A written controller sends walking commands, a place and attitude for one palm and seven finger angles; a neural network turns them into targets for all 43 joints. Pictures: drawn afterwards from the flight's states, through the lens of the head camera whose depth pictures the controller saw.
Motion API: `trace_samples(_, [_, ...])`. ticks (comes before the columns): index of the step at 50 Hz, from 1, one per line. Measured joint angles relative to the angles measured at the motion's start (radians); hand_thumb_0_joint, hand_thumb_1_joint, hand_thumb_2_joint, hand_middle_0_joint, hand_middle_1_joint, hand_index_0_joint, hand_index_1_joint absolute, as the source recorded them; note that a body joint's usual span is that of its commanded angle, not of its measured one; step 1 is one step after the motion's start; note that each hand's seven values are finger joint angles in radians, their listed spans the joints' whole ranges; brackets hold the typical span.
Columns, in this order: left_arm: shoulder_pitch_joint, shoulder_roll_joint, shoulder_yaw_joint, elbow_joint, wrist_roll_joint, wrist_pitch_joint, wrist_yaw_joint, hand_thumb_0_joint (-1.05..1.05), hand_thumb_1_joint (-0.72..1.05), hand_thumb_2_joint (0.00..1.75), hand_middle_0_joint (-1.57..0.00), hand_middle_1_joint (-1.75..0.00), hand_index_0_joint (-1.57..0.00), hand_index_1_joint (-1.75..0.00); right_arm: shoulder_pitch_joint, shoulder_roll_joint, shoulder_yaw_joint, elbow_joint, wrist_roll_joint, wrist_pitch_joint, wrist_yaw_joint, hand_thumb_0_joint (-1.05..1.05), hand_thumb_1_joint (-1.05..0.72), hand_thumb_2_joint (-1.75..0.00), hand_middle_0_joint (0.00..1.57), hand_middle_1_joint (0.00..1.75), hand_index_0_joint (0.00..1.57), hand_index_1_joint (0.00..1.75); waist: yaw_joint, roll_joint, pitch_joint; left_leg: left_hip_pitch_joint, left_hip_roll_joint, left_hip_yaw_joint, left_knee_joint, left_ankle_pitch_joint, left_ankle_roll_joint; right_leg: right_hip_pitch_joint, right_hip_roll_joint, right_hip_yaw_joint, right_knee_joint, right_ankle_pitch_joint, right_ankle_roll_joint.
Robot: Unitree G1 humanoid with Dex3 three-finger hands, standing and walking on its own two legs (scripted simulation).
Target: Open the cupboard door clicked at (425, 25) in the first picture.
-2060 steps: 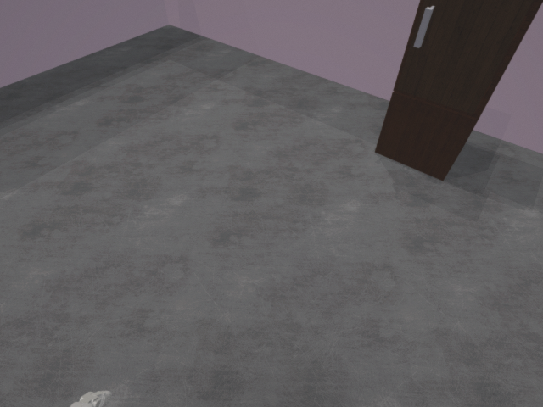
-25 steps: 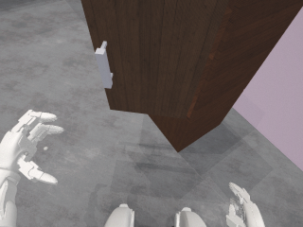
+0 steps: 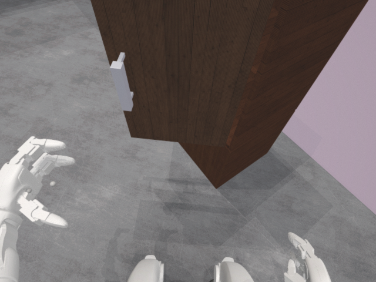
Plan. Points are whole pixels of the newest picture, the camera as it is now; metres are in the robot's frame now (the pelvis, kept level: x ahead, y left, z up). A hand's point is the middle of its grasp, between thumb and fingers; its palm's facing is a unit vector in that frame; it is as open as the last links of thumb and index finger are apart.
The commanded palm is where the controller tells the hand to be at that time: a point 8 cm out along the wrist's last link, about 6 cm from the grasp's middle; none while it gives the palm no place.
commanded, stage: raise the hand with hooked fingers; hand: left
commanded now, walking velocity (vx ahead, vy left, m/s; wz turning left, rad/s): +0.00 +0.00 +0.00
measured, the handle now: (125, 82) +0.58 +0.20 +0.04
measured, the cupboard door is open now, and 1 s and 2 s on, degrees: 49 49 49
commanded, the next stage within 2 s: move the hooked fingers beside the handle in 0.04 s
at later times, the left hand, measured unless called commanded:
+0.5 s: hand (66, 157) +0.34 +0.26 +0.05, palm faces -0.07 -1.00 -0.02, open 14.0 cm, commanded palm +0.32 +0.32 +0.06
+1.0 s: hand (79, 124) +0.43 +0.27 +0.05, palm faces -0.07 -1.00 +0.00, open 14.0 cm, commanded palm +0.41 +0.32 +0.05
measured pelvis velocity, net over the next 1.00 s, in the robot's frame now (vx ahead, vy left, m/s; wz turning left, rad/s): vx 0.00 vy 0.00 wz -0.03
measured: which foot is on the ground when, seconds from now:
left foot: down 0.00-1.00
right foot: down 0.00-1.00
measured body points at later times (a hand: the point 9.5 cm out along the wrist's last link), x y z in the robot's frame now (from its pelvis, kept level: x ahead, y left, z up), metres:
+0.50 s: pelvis -0.01 +0.00 +0.00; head +0.08 +0.02 +0.44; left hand +0.34 +0.32 +0.06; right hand +0.14 -0.25 -0.09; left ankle +0.02 +0.11 -0.66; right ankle +0.03 -0.13 -0.66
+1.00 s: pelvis +0.00 +0.00 -0.01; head +0.12 +0.03 +0.42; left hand +0.43 +0.32 +0.05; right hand +0.07 -0.27 -0.11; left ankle +0.02 +0.11 -0.66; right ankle +0.03 -0.13 -0.66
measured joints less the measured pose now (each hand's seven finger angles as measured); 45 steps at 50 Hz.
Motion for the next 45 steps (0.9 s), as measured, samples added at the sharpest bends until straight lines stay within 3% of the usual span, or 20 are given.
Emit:
trace_samples(9, [-0.005,0.001,-0.004,0.000,-0.002,0.002,-0.009,-0.02,-0.50,0.30,-0.30,-1.20,-0.30,-1.20,-0.011,0.003,0.006,-0.003,-0.001,-0.004,0.000,0.01,-0.91,-0.90,0.20,0.30,0.20,0.30,0.008,0.005,-0.005,-0.004,-0.001,-0.002,0.007,-0.003,0.002,-0.002,-0.001,-0.001,0.004,-0.002,0.002])
trace_samples(17, [-0.137,0.009,-0.022,0.086,0.028,0.009,0.000,-0.02,-0.50,0.30,-0.30,-1.21,-0.30,-1.20,-0.021,-0.004,0.009,0.019,-0.001,-0.003,-0.016,0.01,-0.91,-0.90,0.20,0.30,0.20,0.30,0.012,0.003,0.000,-0.033,-0.007,-0.009,0.028,-0.004,0.003,-0.026,-0.007,-0.007,0.023,-0.005,0.002])
trace_samples(26, [-0.270,0.041,-0.011,0.209,0.068,0.022,0.025,-0.02,-0.50,0.30,-0.30,-1.20,-0.30,-1.20,-0.007,-0.001,0.014,0.022,-0.003,0.031,-0.010,0.01,-0.91,-0.90,0.20,0.30,0.20,0.30,-0.020,-0.003,-0.001,-0.050,-0.003,0.004,0.020,0.003,0.004,-0.051,-0.003,0.007,0.020,0.005,0.003])
trace_samples(45, [-0.533,0.133,0.041,0.489,0.134,-0.034,0.014,-0.02,-0.50,0.30,-0.30,-1.20,-0.30,-1.20,0.044,-0.014,0.000,0.067,-0.010,0.113,0.005,0.01,-0.91,-0.90,0.20,0.30,0.20,0.30,-0.063,-0.009,0.002,-0.127,0.008,0.010,0.048,-0.007,0.006,-0.132,0.008,0.015,0.042,0.005,0.004])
